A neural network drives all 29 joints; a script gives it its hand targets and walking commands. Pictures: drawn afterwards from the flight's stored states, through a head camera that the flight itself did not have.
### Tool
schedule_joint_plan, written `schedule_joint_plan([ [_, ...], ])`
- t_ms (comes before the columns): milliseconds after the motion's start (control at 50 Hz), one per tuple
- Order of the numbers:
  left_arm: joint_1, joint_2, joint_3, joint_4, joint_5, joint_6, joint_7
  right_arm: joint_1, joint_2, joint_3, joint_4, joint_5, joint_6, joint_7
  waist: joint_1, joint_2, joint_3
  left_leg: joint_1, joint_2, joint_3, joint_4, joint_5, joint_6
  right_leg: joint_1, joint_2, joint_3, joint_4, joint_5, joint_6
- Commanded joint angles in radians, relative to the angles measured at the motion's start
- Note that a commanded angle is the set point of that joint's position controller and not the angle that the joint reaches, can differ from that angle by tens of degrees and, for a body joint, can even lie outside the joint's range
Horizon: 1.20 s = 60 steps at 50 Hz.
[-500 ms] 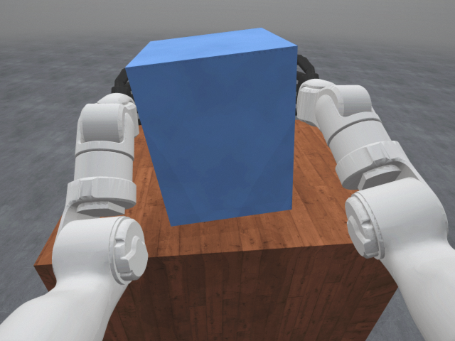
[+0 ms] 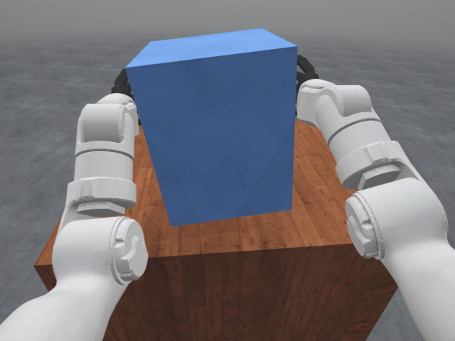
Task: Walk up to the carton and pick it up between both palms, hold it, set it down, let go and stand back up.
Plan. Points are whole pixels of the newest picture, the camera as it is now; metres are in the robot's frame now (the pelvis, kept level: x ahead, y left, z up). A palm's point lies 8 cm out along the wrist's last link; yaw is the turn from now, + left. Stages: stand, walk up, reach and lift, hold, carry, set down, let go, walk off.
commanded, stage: hold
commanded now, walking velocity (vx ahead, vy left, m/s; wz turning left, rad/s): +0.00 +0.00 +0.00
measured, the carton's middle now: (218, 122) +0.39 +0.00 +0.28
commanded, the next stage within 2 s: set down in 0.82 s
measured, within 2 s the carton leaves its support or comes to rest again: neither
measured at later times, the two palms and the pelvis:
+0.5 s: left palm (123, 109) +0.38 +0.15 +0.31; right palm (306, 95) +0.38 -0.14 +0.33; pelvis +0.00 +0.00 +0.00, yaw +0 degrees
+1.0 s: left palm (120, 94) +0.38 +0.16 +0.33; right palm (307, 85) +0.38 -0.14 +0.35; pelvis +0.00 +0.00 +0.00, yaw +0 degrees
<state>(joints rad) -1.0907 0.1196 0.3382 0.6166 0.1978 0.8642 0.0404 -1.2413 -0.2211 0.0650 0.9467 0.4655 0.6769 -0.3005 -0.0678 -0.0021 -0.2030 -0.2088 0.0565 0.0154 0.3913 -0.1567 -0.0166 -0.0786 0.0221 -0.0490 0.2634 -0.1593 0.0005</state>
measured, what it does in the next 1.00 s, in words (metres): stands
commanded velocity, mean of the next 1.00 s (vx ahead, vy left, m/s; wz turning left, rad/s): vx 0.00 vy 0.00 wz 0.00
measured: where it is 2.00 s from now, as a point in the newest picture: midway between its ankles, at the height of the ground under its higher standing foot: outside the picture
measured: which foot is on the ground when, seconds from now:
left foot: down 0.00-1.00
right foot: down 0.00-1.00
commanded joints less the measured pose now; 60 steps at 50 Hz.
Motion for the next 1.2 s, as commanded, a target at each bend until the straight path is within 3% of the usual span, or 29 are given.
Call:
schedule_joint_plan([
  [0, -0.769, -0.581, -0.265, -0.150, -0.189, -0.070, -0.150, -0.795, 0.630, 0.068, -0.341, 0.155, -0.037, 0.145, -0.009, 0.056, -0.317, 0.202, -0.084, -0.039, -0.012, 0.210, -0.033, -0.008, 0.069, 0.065, -0.031, 0.169, 0.043],
  [800, -0.764, -0.582, -0.264, -0.150, -0.188, -0.067, -0.152, -0.795, 0.629, 0.071, -0.344, 0.159, -0.035, 0.144, -0.008, 0.055, -0.315, 0.203, -0.084, -0.039, -0.012, 0.211, -0.033, -0.005, 0.069, 0.066, -0.032, 0.170, 0.043],
  [860, -0.872, -0.605, -0.316, -0.205, -0.236, -0.085, -0.145, -0.864, 0.697, 0.075, -0.418, 0.141, -0.042, 0.147, -0.012, 0.058, -0.403, 0.277, -0.091, -0.058, -0.002, 0.258, -0.033, -0.041, 0.054, 0.061, -0.031, 0.175, 0.046],
  [920, -0.909, -0.588, -0.273, -0.128, -0.216, -0.114, -0.147, -0.906, 0.686, 0.024, -0.363, 0.094, -0.073, 0.151, -0.009, 0.050, -0.338, 0.261, -0.088, -0.055, -0.017, 0.189, -0.025, -0.082, 0.045, 0.054, -0.043, 0.104, 0.048],
  [1020, -0.880, -0.499, -0.112, 0.106, -0.090, -0.203, -0.188, -0.884, 0.627, -0.132, -0.131, -0.067, -0.174, 0.170, 0.006, 0.010, -0.194, 0.230, -0.083, -0.030, -0.073, 0.062, 0.002, -0.063, 0.027, 0.048, -0.071, -0.020, 0.044],
  [1100, -0.787, -0.432, -0.031, 0.225, -0.001, -0.255, -0.222, -0.797, 0.570, -0.213, 0.011, -0.182, -0.258, 0.179, 0.000, -0.014, -0.111, 0.257, -0.081, -0.009, -0.104, 0.095, 0.009, 0.001, 0.028, 0.027, -0.080, 0.015, 0.044],
  [1180, -0.728, -0.437, -0.058, 0.206, 0.016, -0.284, -0.239, -0.753, 0.547, -0.214, -0.002, -0.227, -0.340, 0.181, -0.029, -0.003, -0.128, 0.340, -0.081, 0.001, -0.089, 0.244, -0.005, 0.045, 0.035, -0.001, -0.073, 0.146, 0.044],
])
